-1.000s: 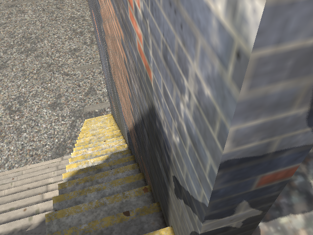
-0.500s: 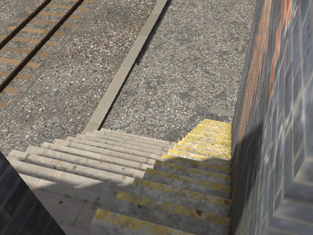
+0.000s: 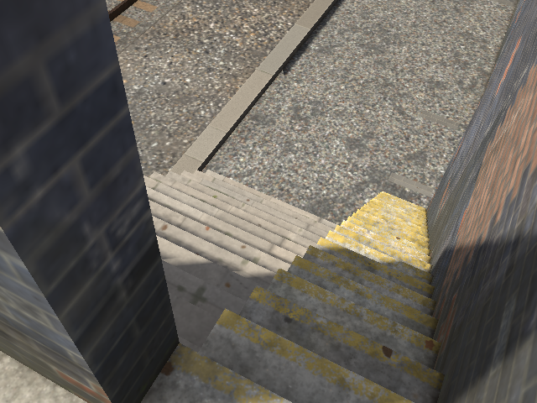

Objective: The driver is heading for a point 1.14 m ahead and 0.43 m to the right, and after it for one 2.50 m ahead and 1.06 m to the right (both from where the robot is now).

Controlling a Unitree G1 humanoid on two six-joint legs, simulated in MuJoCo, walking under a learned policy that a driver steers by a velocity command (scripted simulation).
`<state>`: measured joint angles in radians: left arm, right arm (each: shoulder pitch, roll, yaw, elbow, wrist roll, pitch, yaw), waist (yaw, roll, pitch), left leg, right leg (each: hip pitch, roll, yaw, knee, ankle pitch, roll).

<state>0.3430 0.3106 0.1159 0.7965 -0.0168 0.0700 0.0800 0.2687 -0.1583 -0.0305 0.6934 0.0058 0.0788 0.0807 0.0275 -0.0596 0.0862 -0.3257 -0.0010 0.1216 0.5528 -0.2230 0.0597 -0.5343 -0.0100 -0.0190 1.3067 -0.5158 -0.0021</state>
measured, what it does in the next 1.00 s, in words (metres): walks ahead, turning right: right foot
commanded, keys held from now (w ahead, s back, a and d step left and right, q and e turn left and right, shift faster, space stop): w+e+shift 0.60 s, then e+shift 0.22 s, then q+shift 0.18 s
